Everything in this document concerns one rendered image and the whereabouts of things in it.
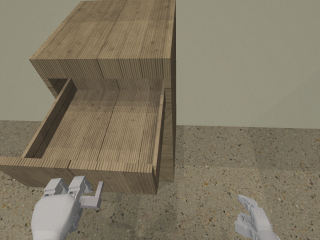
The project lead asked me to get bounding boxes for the right robot hand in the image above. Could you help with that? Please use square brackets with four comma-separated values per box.
[234, 194, 274, 240]

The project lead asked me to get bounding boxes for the drawer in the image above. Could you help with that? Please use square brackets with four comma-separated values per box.
[0, 78, 166, 195]

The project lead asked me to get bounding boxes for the left robot hand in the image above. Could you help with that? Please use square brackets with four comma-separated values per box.
[31, 176, 93, 240]

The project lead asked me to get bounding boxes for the handle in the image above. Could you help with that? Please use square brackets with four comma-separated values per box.
[79, 181, 104, 209]

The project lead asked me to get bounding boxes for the robot right forearm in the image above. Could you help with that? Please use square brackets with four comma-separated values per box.
[255, 229, 280, 240]

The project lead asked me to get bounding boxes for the cabinet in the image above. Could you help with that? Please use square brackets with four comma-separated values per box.
[29, 0, 177, 183]

